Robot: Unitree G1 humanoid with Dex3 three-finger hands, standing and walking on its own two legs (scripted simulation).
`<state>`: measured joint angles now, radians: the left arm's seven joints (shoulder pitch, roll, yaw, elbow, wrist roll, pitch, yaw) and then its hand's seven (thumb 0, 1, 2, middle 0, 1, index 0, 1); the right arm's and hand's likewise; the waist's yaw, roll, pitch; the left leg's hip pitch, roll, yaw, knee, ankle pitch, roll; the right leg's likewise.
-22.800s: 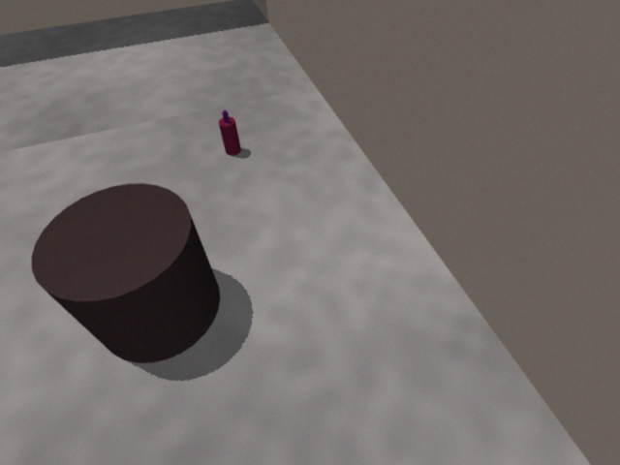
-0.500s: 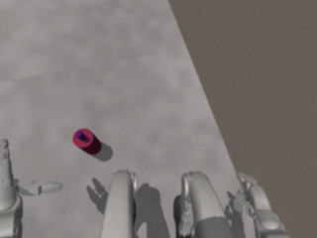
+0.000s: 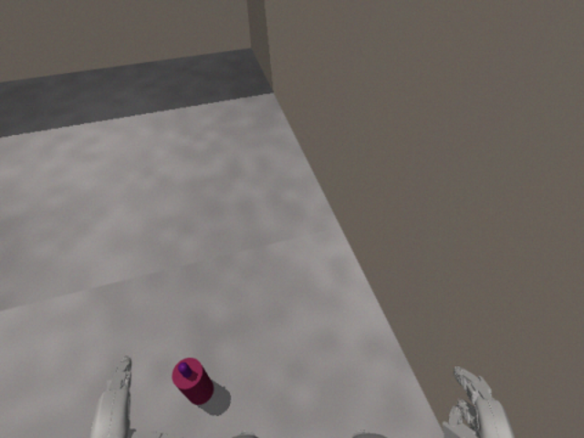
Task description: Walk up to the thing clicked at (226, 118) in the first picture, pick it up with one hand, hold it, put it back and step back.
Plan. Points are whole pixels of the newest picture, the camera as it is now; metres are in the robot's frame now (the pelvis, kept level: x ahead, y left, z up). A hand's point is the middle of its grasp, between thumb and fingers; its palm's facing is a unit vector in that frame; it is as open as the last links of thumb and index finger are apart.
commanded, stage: home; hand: left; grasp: from the side
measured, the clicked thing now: (192, 379) +0.38 +0.29 -0.59
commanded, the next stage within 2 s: stand in 1.78 s
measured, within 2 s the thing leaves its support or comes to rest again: neither
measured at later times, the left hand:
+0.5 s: hand (169, 425) +0.17 +0.18 -0.04, palm faces +0.12 -0.95 -0.29, open 17.1 cm
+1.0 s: hand (173, 431) +0.17 +0.17 -0.04, palm faces +0.12 -0.95 -0.28, open 17.1 cm
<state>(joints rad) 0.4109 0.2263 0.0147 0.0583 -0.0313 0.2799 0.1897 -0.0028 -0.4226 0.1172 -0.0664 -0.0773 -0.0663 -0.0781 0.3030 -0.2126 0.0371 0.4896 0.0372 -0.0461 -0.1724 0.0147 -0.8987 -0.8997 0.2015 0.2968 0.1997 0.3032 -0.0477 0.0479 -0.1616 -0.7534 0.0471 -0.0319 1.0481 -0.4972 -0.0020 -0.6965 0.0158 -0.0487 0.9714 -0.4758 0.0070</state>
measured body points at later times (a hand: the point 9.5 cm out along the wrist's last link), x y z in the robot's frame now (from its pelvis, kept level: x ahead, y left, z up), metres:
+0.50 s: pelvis +0.01 -0.01 +0.01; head +0.03 -0.01 +0.46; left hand +0.16 +0.22 -0.02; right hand +0.18 -0.25 -0.06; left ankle +0.01 +0.11 -0.67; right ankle +0.00 -0.13 -0.67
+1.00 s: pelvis +0.00 -0.01 +0.01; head +0.02 -0.01 +0.46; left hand +0.16 +0.22 -0.02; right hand +0.16 -0.25 -0.06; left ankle +0.01 +0.11 -0.67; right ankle +0.00 -0.13 -0.67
